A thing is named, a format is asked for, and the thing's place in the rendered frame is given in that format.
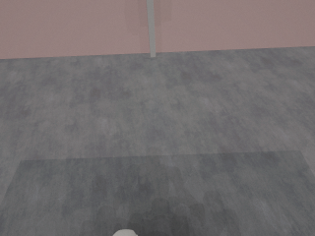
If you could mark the panel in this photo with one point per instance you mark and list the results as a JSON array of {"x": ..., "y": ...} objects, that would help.
[{"x": 151, "y": 26}]

